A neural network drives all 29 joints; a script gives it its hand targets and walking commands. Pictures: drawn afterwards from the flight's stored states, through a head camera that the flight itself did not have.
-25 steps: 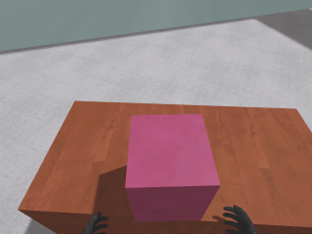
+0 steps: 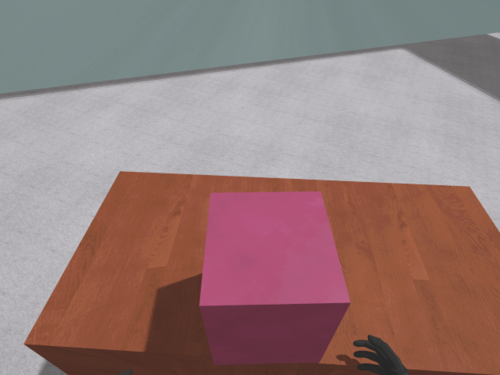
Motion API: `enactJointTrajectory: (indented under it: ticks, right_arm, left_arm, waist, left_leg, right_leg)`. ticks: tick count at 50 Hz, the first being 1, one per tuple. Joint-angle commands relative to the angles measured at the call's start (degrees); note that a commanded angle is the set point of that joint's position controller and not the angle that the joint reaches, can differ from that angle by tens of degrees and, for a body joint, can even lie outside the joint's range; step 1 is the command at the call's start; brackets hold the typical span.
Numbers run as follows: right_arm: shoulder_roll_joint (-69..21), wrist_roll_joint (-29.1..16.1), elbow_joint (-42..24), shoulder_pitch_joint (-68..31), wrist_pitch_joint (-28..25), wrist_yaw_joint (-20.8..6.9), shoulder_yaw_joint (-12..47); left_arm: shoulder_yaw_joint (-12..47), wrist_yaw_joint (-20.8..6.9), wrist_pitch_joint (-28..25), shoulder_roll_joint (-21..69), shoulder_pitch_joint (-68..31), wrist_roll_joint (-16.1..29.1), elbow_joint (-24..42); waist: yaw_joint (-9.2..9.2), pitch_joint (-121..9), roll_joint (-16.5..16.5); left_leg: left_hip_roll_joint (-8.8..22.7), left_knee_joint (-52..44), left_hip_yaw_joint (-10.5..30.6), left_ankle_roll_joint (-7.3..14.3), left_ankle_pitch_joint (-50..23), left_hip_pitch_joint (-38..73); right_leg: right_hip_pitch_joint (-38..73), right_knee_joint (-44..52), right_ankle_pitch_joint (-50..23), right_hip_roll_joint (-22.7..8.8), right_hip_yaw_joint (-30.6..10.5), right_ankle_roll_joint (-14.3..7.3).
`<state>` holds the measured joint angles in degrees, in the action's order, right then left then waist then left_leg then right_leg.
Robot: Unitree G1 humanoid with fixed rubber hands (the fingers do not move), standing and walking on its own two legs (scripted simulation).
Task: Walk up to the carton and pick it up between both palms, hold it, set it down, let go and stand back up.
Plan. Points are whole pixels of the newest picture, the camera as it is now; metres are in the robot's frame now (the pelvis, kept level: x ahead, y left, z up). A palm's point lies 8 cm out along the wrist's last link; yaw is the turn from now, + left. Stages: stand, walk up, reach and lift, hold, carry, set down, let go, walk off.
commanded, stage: stand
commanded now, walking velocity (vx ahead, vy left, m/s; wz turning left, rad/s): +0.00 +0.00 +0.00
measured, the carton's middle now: (266, 279) +0.32 -0.01 -0.04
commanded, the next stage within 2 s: none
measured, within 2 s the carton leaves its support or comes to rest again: neither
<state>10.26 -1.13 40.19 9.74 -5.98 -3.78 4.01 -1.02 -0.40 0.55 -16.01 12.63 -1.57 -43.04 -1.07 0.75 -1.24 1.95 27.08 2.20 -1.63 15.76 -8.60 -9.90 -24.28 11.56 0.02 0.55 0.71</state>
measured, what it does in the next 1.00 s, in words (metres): stands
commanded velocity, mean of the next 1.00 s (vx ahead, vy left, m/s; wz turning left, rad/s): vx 0.00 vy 0.00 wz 0.00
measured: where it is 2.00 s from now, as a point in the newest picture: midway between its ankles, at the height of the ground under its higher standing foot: outside the picture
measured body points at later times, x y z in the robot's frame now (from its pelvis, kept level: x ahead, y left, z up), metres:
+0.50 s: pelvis +0.00 +0.00 +0.00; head -0.01 +0.02 +0.45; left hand +0.12 +0.26 -0.12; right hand +0.16 -0.21 -0.08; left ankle -0.01 +0.14 -0.74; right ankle +0.02 -0.13 -0.74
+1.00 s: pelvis +0.00 +0.00 +0.00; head -0.01 +0.01 +0.45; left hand +0.10 +0.26 -0.13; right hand +0.16 -0.21 -0.08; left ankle -0.01 +0.14 -0.74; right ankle +0.02 -0.13 -0.74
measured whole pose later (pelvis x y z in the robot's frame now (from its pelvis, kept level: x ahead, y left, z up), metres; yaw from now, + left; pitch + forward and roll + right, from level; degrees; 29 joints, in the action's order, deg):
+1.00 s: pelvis +0.00 +0.00 +0.00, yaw +0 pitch -3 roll -1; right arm 11.0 -1.1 40.2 9.7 -6.9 -3.8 4.6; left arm -1.0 -0.7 0.0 -16.0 12.6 -0.5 -49.9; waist -1.1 1.0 -0.7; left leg 2.0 27.1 2.2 -1.6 15.7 -8.6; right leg -9.9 -24.3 11.5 0.0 0.5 0.7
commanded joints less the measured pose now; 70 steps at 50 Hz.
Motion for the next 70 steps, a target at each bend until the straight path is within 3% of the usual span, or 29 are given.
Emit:
enactJointTrajectory:
  ticks: [1, 29, 70]
  right_arm:
    - [19.2, 3.2, -3.7, -0.3, 2.7, 4.9, -7.2]
    - [20.0, 2.9, -0.9, -0.9, 2.7, 5.2, -7.2]
    - [20.6, 2.7, 1.6, -1.8, 2.4, 5.4, -6.8]
  left_arm:
    - [-4.6, -0.5, -3.3, -13.6, -2.5, 0.3, 3.6]
    - [-4.4, -0.6, -3.3, -13.6, -2.4, 1.1, -1.4]
    - [-4.2, -1.0, -3.2, -14.0, -4.1, 1.4, -5.9]
  waist:
    - [1.91, 0.1, 6.9]
    - [1.67, 1.6, 10.0]
    - [1.26, 3.5, 10.4]
  left_leg:
    - [2.7, -4.7, 3.2, 5.0, 0.4, -8.4]
    - [3.7, -6.3, 3.1, 4.5, -1.4, -7.5]
    - [4.4, -8.5, 2.9, 3.9, 0.2, -6.5]
  right_leg:
    - [0.6, 0.7, -2.6, -4.8, -4.8, -3.5]
    - [1.2, 1.8, -4.3, -5.3, -5.2, -3.7]
    - [0.4, 3.8, -3.4, -5.7, -5.9, -4.0]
